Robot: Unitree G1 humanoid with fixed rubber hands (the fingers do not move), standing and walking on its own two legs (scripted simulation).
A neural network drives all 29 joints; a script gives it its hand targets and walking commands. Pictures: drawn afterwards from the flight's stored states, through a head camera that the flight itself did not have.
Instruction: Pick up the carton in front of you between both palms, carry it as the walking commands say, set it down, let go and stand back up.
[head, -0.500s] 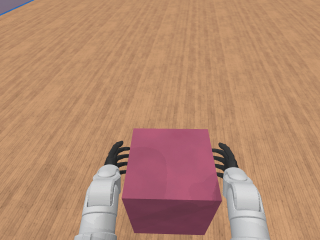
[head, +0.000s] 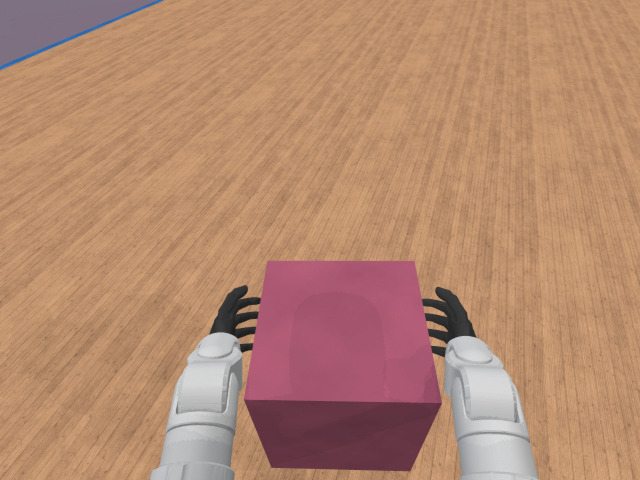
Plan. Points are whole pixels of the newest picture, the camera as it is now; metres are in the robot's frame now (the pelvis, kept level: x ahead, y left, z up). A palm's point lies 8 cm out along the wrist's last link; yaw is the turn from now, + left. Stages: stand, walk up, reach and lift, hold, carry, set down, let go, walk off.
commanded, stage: hold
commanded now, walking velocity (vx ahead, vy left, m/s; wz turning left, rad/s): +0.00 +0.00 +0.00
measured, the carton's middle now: (340, 368) +0.30 +0.00 -0.06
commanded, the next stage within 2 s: set down in 0.62 s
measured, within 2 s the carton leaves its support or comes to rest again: neither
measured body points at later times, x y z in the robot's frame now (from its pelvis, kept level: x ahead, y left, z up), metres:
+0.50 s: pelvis -0.01 -0.06 +0.00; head -0.06 -0.08 +0.45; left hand +0.28 +0.11 +0.04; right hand +0.30 -0.19 +0.04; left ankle -0.02 +0.11 -0.74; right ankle +0.05 -0.16 -0.74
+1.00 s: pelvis -0.01 -0.03 -0.01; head +0.04 -0.04 +0.43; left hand +0.34 +0.11 -0.01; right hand +0.35 -0.19 -0.02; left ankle -0.02 +0.11 -0.74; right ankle +0.05 -0.16 -0.74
